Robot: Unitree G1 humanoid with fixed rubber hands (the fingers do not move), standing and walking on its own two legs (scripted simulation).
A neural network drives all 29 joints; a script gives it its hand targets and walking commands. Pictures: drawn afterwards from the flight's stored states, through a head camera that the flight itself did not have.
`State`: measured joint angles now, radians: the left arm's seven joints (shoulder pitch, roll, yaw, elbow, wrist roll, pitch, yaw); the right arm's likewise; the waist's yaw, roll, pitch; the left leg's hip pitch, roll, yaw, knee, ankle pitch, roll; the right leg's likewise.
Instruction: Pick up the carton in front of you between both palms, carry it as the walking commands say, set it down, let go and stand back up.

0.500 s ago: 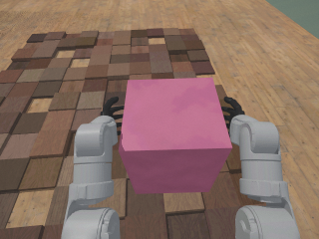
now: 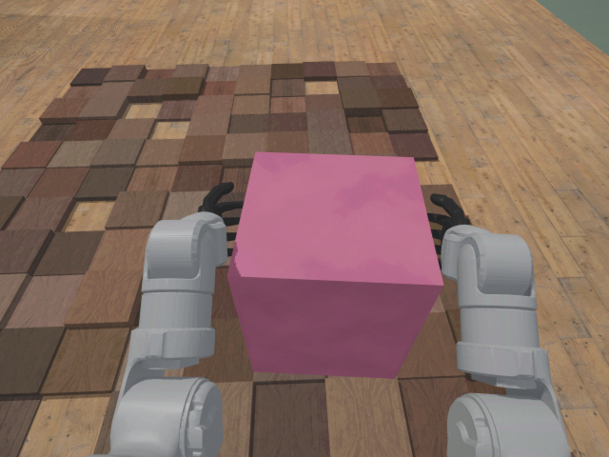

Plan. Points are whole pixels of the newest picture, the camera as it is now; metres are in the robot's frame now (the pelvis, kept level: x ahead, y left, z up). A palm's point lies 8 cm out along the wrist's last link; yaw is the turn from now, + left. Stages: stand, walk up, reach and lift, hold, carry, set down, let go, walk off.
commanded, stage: carry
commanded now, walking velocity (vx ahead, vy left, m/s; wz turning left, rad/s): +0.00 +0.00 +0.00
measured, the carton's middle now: (328, 270) +0.37 +0.00 +0.05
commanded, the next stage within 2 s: none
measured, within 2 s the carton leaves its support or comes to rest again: neither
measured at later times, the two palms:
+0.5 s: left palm (205, 208) +0.41 +0.16 +0.13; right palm (436, 206) +0.42 -0.14 +0.13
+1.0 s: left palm (231, 198) +0.45 +0.14 +0.11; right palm (440, 202) +0.46 -0.16 +0.10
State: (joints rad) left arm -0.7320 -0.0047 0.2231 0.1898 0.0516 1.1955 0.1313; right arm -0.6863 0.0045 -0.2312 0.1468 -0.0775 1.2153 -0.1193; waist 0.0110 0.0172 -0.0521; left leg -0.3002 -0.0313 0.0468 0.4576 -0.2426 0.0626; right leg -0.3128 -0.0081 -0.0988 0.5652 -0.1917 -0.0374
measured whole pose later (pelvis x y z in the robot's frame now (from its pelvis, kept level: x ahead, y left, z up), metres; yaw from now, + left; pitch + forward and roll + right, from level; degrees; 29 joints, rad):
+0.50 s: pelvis +0.05 +0.00 +0.01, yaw +2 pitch +5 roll -2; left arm -0.70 -0.02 0.23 0.14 0.06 1.21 0.13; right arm -0.71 -0.01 -0.22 0.16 -0.06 1.23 -0.13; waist 0.02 0.04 -0.04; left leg -0.20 -0.02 0.06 0.38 -0.21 0.05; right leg -0.27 0.00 -0.12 0.58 0.03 -0.07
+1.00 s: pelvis +0.09 -0.02 -0.01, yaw +3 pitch +5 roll +0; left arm -0.69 -0.03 0.25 0.14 0.08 1.19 0.12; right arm -0.68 -0.01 -0.20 0.14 -0.06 1.22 -0.13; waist 0.00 0.04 -0.03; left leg -0.22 -0.01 0.06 0.58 -0.42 0.02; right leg -0.30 0.03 -0.11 0.48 -0.09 -0.10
